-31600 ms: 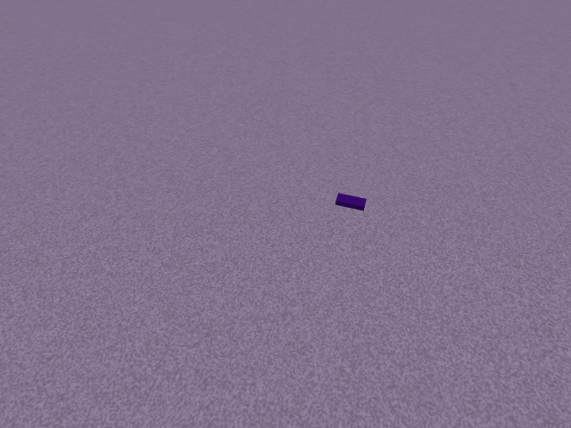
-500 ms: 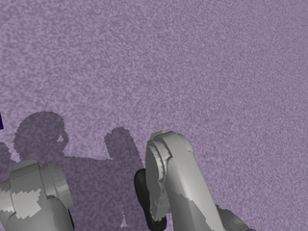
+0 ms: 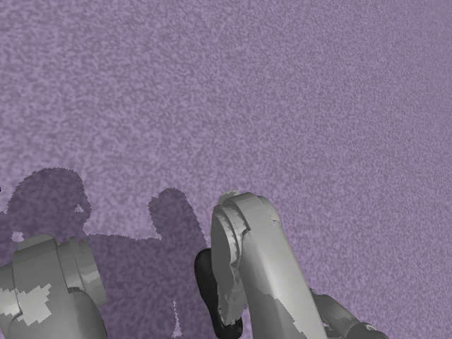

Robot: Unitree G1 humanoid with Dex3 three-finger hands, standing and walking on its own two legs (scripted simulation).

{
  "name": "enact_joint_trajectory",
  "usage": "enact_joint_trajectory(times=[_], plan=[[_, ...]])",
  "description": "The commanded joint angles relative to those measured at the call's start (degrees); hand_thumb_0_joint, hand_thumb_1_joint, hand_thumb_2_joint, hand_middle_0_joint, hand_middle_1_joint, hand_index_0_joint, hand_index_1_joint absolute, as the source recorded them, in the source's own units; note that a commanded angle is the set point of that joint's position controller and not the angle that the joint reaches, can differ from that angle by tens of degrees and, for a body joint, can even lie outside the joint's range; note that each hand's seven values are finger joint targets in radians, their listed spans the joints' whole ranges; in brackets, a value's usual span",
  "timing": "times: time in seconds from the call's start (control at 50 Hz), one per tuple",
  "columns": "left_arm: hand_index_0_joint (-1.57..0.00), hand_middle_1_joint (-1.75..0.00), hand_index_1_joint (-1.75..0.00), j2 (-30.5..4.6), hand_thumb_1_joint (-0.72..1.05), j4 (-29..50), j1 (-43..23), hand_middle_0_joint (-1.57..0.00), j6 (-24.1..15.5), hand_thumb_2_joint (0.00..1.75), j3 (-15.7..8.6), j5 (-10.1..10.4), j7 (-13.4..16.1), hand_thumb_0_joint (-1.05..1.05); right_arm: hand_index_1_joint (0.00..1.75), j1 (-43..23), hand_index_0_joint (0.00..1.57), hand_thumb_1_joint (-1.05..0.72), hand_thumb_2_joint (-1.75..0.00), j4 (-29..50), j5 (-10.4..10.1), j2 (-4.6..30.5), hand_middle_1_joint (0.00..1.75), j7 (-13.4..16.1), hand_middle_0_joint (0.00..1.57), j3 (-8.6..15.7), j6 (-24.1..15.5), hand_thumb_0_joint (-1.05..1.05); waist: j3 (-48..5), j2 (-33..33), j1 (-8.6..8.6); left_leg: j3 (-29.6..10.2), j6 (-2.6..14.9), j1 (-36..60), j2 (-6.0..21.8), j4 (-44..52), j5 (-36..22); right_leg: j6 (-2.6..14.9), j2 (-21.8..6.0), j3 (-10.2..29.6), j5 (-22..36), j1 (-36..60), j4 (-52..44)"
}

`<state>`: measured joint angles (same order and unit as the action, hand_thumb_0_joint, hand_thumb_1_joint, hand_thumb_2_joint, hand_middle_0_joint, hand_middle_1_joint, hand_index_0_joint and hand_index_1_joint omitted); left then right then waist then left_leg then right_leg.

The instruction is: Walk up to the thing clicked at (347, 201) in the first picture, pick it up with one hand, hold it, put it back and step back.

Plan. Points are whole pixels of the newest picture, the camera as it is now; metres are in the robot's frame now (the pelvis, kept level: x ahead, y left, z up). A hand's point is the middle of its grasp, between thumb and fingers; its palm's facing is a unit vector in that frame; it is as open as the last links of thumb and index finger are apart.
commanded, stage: rest palm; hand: left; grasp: from above
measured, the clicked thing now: out of the picture +0.41 +0.36 -0.28
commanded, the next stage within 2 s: close in 0.60 s
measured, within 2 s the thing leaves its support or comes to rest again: neither
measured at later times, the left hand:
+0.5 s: hand out of the picture +0.40 +0.34 -0.24, palm faces -0.42 -0.12 -0.90, open 14.3 cm
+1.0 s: hand out of the picture +0.39 +0.34 -0.25, palm faces -0.42 -0.12 -0.90, open 13.6 cm
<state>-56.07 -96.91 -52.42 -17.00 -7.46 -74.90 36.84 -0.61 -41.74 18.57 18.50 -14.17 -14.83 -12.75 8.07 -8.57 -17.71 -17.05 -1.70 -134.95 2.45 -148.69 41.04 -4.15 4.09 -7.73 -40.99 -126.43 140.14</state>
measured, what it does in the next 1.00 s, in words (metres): stands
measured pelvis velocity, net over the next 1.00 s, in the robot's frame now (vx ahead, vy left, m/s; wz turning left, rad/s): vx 0.00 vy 0.00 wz -0.02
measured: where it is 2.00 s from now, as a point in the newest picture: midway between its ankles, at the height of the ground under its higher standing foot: (164, 336)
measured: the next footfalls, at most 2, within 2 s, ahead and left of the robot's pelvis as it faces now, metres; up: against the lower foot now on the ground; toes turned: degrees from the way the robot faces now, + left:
none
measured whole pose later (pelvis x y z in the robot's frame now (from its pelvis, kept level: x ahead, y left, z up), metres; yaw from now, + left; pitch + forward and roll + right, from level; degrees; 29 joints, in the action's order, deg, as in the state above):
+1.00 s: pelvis +0.00 +0.00 +0.00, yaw -1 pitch +24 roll -14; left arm -55.3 -95.6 -50.8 -18.4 -5.6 -76.0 40.3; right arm -1.3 -42.8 19.8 18.7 -14.5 -16.4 -12.6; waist 8.8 -9.3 -17.4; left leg -18.1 -1.6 -134.2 2.5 -149.0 41.4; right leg -4.5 4.5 -8.6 -40.7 -125.4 139.5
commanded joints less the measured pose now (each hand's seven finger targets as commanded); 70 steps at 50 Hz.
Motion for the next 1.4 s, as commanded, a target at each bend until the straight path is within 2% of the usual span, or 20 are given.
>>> enact_joint_trajectory(times=[0.0,0.1,0.12,0.16,0.32,0.36,0.44,0.52,0.6,0.66,0.72,0.78,0.9,1.0,1.08,1.12,1.14,1.18,1.32,1.38], plan=[[-0.03,-0.96,-0.98,-13.1,-0.58,6.0,-11.6,-0.06,-1.3,1.03,0.0,1.4,1.5,0.0,0.3,8.1,0.2,-0.9,-0.91,-0.1,-0.3,18.5,0.3,0.8,0.2,5.3,0.3,0.0,-36.7,29.0,-1.84,8.1,1.57,29.7,1.0,14.8,-12.9,4.75,2.0,-8.2,16.7,16.8,-11.6],[-0.04,-0.95,-0.98,-14.2,-0.57,6.5,-10.8,-0.06,-2.7,1.02,-0.8,1.2,2.3,0.0,0.3,8.6,0.2,-0.9,-0.9,-0.4,0.1,18.7,0.3,0.8,0.2,4.7,0.7,0.0,-36.8,29.0,-1.79,7.9,1.52,29.7,1.1,14.5,-13.9,4.68,2.1,-8.4,17.6,18.2,-11.8],[-0.04,-0.95,-0.97,-12.2,-0.57,6.2,-10.3,-0.06,-2.6,1.03,0.7,0.9,2.1,0.0,0.3,9.1,0.2,-0.9,-0.9,0.2,0.0,18.6,0.3,0.6,0.2,4.7,0.6,0.0,-36.6,28.8,-2.04,8.3,1.51,30.3,1.0,14.2,-14.5,4.51,2.0,-8.3,18.4,18.1,-11.6],[-0.04,-0.95,-0.97,-14.1,-0.56,7.1,-10.5,-0.07,-3.0,1.03,-0.6,1.0,3.0,0.0,0.3,8.2,0.2,-0.9,-0.9,-0.3,0.2,18.9,0.3,0.9,0.2,4.6,1.0,0.0,-36.6,28.6,-1.45,8.0,1.64,29.2,1.1,14.4,-13.4,4.53,2.4,-8.4,17.3,18.1,-12.3],[-0.04,-0.94,-0.97,-13.0,-0.55,7.0,-10.8,-0.07,-0.4,1.02,1.1,0.2,5.4,0.0,0.3,7.9,0.2,-0.9,-0.9,-1.0,0.2,19.0,0.3,0.8,0.2,4.9,0.2,0.0,-35.4,27.3,-1.47,8.6,1.81,27.5,1.0,14.5,-10.2,4.8,2.4,-7.6,14.3,16.4,-12.8],[-0.03,-0.93,-0.96,-13.8,-0.57,7.3,-11.8,-0.06,0.1,1.03,0.0,1.0,6.1,0.0,0.3,8.0,0.2,-0.9,-0.9,-1.4,-0.2,18.9,0.3,1.0,0.2,4.8,0.3,0.0,-36.5,28.3,-0.9,8.5,1.73,27.8,1.1,15.0,-11.0,4.98,2.5,-7.4,15.1,17.0,-13.1],[-0.04,-0.95,-0.97,-12.4,-0.55,5.9,-12.5,-0.06,1.4,1.01,1.9,1.9,4.8,0.0,0.3,7.9,0.2,-0.9,-0.9,-1.5,-0.6,19.0,0.3,0.8,0.2,5.0,-0.4,0.0,-34.3,27.3,-1.65,8.4,1.93,26.1,1.0,14.7,-9.3,4.87,2.3,-7.7,13.7,15.3,-13.1],[-0.05,-0.98,-0.99,-15.0,-0.54,3.7,-11.3,-0.06,1.3,1.0,-0.3,1.7,2.9,0.0,0.3,8.3,0.2,-0.9,-0.9,-0.4,-0.6,19.4,0.3,0.8,0.2,4.9,-0.7,0.0,-34.9,28.0,-1.62,8.0,1.84,27.8,1.1,14.7,-10.9,4.81,2.1,-8.0,15.2,15.9,-11.9],[-0.05,-0.97,-0.98,-14.4,-0.54,5.0,-11.4,-0.07,-0.2,1.01,0.0,2.7,1.0,0.0,0.3,8.1,0.2,-0.9,-0.9,0.4,-0.6,19.5,0.3,0.8,0.2,4.8,-0.5,0.0,-34.6,28.3,-2.01,7.6,1.58,28.5,1.1,15.4,-11.0,4.74,2.0,-8.6,15.0,16.4,-12.2],[-0.05,-0.98,-1.0,-15.9,-0.53,4.9,-10.2,-0.07,-1.6,1.0,-1.3,1.9,0.5,0.0,0.3,9.0,0.2,-0.9,-0.9,0.4,-0.3,18.9,0.3,0.9,0.2,3.9,0.3,0.0,-35.3,28.9,-1.91,7.5,1.53,29.0,1.2,15.0,-13.0,4.65,2.1,-8.5,17.1,18.2,-11.9],[-0.1,-1.02,-1.0,-13.3,-0.44,5.8,-10.4,-0.09,-3.0,0.94,0.8,1.7,0.3,0.0,0.3,8.1,0.2,-0.89,-0.9,0.6,0.1,17.9,0.3,0.6,0.2,3.1,0.3,0.0,-34.1,29.3,-2.64,7.5,1.41,29.7,1.2,14.3,-12.5,4.52,1.9,-9.0,16.6,17.0,-11.4],[-0.11,-0.99,-0.98,-14.4,-0.43,9.1,-11.6,-0.1,-4.2,0.93,0.3,1.1,1.9,0.0,0.3,8.0,0.2,-0.89,-0.9,0.1,0.3,19.7,0.3,0.9,0.2,4.1,0.7,0.0,-36.8,30.0,-2.34,7.2,1.22,31.3,1.4,14.7,-14.0,4.63,2.3,-9.0,17.7,18.5,-11.9],[-0.14,-0.96,-0.94,-12.7,-0.38,7.1,-10.7,-0.12,-2.1,0.9,1.2,-0.6,6.0,0.0,0.3,8.2,0.2,-0.88,-0.89,-1.3,1.2,19.4,0.3,0.5,0.2,4.1,0.6,0.0,-35.2,29.9,-2.44,7.7,1.27,29.8,1.3,14.5,-13.5,4.74,2.6,-8.7,17.4,17.1,-11.9],[-0.17,-0.91,-0.9,-12.8,-0.35,6.5,-11.9,-0.17,1.3,0.87,1.8,0.4,7.3,0.0,0.3,7.3,0.2,-0.88,-0.9,-1.2,0.3,19.4,0.3,0.5,0.2,4.4,-0.4,0.0,-34.5,29.1,-2.26,8.1,1.44,28.2,1.4,14.9,-10.8,4.86,2.6,-7.5,15.3,16.8,-13.1],[-0.21,-0.88,-0.87,-14.0,-0.29,6.1,-13.0,-0.2,3.0,0.82,0.9,1.8,6.2,0.0,0.3,7.8,0.2,-0.88,-0.9,-0.6,-0.5,19.8,0.3,0.1,0.2,4.3,-1.2,0.0,-35.3,29.2,-2.28,7.7,1.56,28.4,1.4,14.9,-11.2,4.78,2.5,-8.3,15.5,16.0,-12.6],[-0.21,-0.9,-0.88,-13.3,-0.3,4.4,-12.7,-0.19,3.6,0.81,2.0,2.3,4.8,0.0,0.3,7.5,0.2,-0.89,-0.9,0.3,-1.0,19.7,0.3,0.3,0.2,4.2,-1.4,0.0,-33.7,28.9,-2.6,7.7,1.59,27.3,1.5,15.3,-10.1,4.9,2.4,-7.8,14.5,15.7,-12.7],[-0.22,-0.89,-0.87,-15.7,-0.28,3.4,-12.4,-0.2,3.6,0.8,0.2,2.5,4.3,0.0,0.3,7.6,0.2,-0.89,-0.9,0.3,-0.9,20.4,0.3,0.5,0.2,4.4,-1.4,0.0,-33.2,27.5,-2.51,7.6,1.75,26.2,1.4,15.2,-9.2,4.76,2.3,-8.0,13.8,15.8,-13.0],[-0.24,-0.89,-0.87,-16.4,-0.26,2.7,-12.2,-0.22,3.5,0.78,-0.6,2.8,2.7,0.0,0.3,8.4,0.2,-0.89,-0.9,0.7,-1.2,20.2,0.3,0.6,0.2,4.2,-1.5,0.0,-32.7,27.5,-2.29,7.7,1.87,26.0,1.3,14.9,-9.2,4.72,2.0,-7.9,13.8,15.5,-12.5],[-0.29,-0.84,-0.82,-15.9,-0.21,5.7,-10.6,-0.27,-1.2,0.75,-0.7,4.2,-2.1,0.0,0.3,9.7,0.2,-0.89,-0.9,1.3,-0.9,19.1,0.3,0.6,0.2,2.7,-0.5,0.0,-34.5,28.7,-2.83,6.9,1.51,29.4,1.4,14.8,-13.6,4.34,2.1,-9.0,17.5,18.4,-11.9],[-0.31,-0.84,-0.81,-15.4,-0.18,6.3,-10.3,-0.28,-3.8,0.73,0.5,2.9,-2.2,0.0,0.3,9.4,0.2,-0.89,-0.9,1.7,-0.4,18.9,0.3,0.8,0.2,1.9,0.5,0.0,-34.3,30.0,-3.38,6.6,1.24,30.6,1.6,14.6,-14.7,4.33,2.1,-9.6,18.5,18.7,-11.3]])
